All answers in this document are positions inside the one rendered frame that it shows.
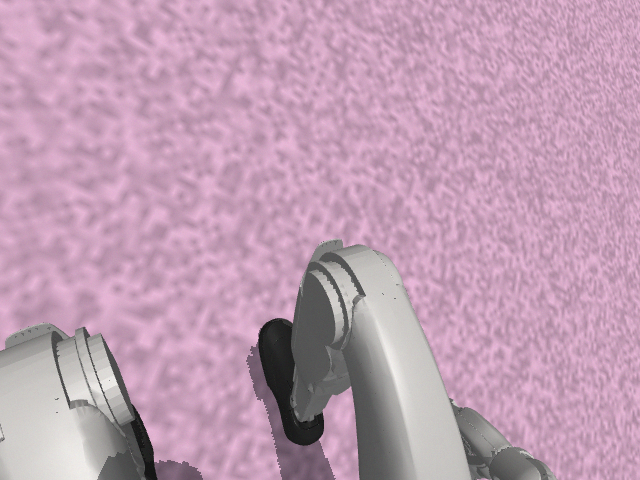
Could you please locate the left robot foot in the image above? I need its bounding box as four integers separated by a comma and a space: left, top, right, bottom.
130, 403, 158, 480

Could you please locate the right robot arm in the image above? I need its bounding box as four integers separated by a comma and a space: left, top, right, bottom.
489, 447, 557, 480

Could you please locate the right robot hand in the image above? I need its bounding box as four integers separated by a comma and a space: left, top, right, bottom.
449, 398, 513, 480

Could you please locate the right robot foot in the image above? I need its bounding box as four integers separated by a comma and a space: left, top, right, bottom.
258, 318, 324, 446

